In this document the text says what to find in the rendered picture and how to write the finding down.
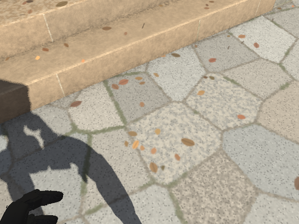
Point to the robot left hand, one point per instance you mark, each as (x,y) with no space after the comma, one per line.
(18,212)

